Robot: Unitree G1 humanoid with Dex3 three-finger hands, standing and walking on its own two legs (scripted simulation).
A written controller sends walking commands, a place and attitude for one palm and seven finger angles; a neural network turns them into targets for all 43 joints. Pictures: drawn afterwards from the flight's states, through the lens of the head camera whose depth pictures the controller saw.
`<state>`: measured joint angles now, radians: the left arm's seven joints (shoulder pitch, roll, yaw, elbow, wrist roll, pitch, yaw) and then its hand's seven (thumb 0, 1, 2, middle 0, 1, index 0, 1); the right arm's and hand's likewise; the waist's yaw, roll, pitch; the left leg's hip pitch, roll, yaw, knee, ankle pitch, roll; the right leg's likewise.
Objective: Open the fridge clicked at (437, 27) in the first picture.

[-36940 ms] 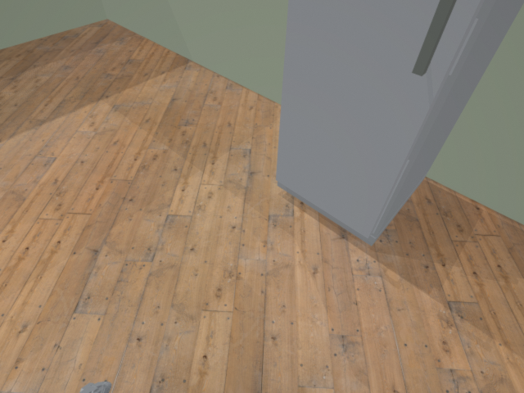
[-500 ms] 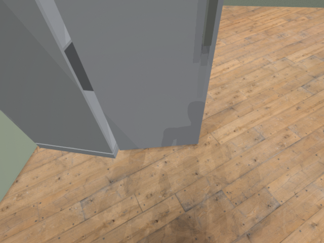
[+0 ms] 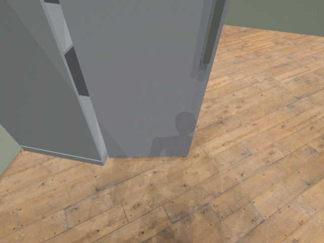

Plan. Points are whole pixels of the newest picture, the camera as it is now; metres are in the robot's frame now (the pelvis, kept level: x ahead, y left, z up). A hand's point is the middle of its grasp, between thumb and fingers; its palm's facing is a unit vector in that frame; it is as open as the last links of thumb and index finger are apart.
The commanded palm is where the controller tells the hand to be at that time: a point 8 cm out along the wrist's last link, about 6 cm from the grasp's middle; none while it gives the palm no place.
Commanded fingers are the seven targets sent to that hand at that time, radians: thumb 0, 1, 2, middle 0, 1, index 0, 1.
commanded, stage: let the arm hang, fingers relaxed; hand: right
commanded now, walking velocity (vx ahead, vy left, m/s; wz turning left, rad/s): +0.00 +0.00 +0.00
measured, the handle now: (215, 8) +0.73 -0.11 +0.25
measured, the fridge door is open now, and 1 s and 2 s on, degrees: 76 76 76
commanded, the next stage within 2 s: look to check the result in 0.20 s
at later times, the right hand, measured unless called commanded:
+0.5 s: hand out of the picture +0.10 -0.22 -0.16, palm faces -0.02 +0.95 -0.31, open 7.4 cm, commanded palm none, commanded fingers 0.00 -0.90 -0.90 0.20 0.30 0.20 0.30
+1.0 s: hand out of the picture +0.12 -0.22 -0.15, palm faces -0.04 +0.95 -0.31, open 7.4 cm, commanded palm none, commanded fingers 0.00 -0.90 -0.90 0.20 0.30 0.20 0.30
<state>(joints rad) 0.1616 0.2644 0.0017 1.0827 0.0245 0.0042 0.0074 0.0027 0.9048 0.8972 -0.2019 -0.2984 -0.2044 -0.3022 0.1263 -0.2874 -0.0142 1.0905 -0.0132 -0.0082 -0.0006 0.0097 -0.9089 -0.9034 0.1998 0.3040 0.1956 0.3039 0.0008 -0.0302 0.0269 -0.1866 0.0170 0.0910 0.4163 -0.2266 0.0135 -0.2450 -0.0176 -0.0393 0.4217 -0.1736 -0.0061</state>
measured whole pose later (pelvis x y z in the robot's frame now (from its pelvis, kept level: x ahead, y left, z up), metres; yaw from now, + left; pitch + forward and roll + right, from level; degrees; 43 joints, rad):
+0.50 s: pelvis +0.02 +0.01 +0.00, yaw +0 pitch +0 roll +0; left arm 0.11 0.31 0.00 1.11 0.02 0.00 0.01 0.00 0.90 0.90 -0.20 -0.30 -0.20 -0.30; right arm 0.12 -0.30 -0.01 1.12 -0.01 -0.02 0.00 0.01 -0.91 -0.90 0.20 0.30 0.20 0.30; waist 0.00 -0.01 0.04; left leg -0.10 0.00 0.09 0.33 -0.22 0.02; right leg -0.17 -0.03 -0.04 0.35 -0.17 0.01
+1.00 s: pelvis +0.03 +0.01 +0.01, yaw +1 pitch +0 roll +0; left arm 0.11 0.32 -0.01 1.12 0.02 0.00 0.01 0.00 0.90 0.90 -0.20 -0.30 -0.20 -0.30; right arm 0.11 -0.31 0.00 1.12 -0.01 -0.02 0.00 0.01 -0.91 -0.90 0.20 0.30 0.20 0.30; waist 0.01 0.00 0.03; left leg -0.08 0.00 0.08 0.30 -0.21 0.02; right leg -0.13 -0.03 -0.05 0.31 -0.17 0.01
